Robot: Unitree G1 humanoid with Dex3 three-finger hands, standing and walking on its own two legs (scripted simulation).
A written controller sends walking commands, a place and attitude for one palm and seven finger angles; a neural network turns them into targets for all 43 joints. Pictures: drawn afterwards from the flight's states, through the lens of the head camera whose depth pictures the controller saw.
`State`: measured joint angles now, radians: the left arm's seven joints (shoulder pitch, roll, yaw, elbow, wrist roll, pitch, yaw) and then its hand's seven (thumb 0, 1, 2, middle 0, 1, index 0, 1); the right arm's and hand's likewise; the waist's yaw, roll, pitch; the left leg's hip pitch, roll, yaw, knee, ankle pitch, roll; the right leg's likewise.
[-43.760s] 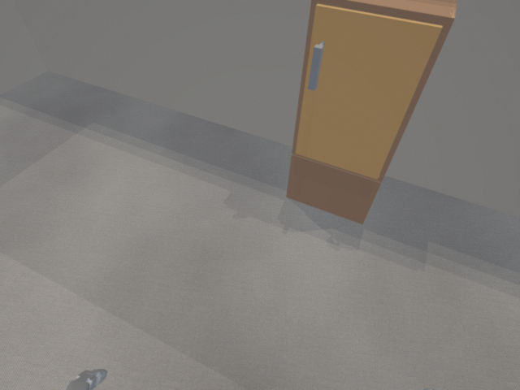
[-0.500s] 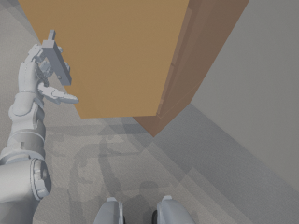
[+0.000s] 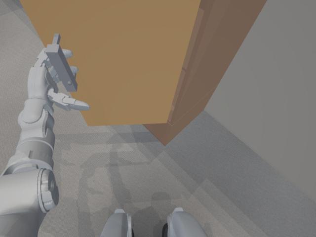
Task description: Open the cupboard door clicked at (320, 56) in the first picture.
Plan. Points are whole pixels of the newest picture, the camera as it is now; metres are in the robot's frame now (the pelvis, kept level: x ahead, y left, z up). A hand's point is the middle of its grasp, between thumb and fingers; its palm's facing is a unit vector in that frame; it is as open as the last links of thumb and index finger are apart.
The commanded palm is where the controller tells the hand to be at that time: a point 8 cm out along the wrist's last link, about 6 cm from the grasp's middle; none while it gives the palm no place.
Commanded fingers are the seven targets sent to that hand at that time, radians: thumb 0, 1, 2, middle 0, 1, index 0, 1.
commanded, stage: close the thumb around the handle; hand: left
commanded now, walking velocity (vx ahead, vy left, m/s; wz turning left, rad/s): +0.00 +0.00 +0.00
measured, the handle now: (65, 64) +0.54 +0.22 +0.06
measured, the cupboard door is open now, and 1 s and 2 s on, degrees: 50 50 95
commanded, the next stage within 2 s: pull the door open along its arc in 0.78 s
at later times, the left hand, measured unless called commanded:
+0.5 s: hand (70, 82) +0.48 +0.20 +0.06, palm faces +0.04 -1.00 -0.01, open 9.3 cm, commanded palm +0.46 +0.24 +0.06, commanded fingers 0.00 0.73 0.83 -0.39 -1.33 -0.39 -1.33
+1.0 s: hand (70, 81) +0.48 +0.20 +0.06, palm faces +0.03 -1.00 -0.01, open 6.1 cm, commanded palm +0.44 +0.25 +0.06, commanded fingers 0.00 0.90 0.90 -0.40 -1.35 -0.40 -1.35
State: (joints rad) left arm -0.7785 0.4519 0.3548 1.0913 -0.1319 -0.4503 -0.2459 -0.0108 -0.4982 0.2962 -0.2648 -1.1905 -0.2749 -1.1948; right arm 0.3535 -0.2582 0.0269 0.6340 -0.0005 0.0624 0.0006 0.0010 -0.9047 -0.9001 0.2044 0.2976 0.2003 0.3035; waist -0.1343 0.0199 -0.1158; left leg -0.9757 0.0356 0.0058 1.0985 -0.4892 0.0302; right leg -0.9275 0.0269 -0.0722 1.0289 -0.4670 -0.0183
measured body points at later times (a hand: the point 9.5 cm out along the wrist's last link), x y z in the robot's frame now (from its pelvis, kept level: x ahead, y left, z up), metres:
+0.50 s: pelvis +0.00 +0.00 +0.00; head +0.12 +0.02 +0.43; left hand +0.47 +0.25 +0.07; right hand +0.03 -0.27 -0.11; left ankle +0.01 +0.10 -0.66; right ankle +0.01 -0.11 -0.66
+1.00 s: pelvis +0.00 +0.00 +0.00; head +0.12 +0.02 +0.43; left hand +0.47 +0.25 +0.06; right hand +0.03 -0.27 -0.11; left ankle +0.01 +0.10 -0.66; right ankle +0.01 -0.11 -0.66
